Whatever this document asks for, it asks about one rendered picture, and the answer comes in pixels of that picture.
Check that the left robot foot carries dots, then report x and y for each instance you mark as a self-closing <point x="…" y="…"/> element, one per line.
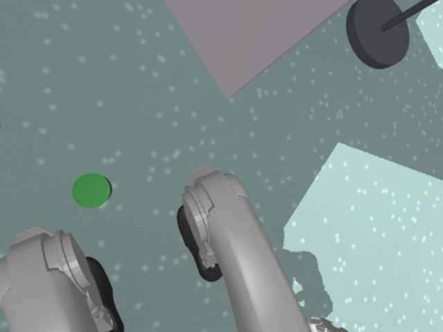
<point x="106" y="293"/>

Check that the right robot hand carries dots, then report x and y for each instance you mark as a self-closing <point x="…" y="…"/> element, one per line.
<point x="323" y="325"/>

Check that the right robot foot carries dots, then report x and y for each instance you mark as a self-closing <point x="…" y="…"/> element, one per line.
<point x="209" y="274"/>

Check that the floor lamp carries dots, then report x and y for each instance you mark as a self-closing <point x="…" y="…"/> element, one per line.
<point x="378" y="32"/>

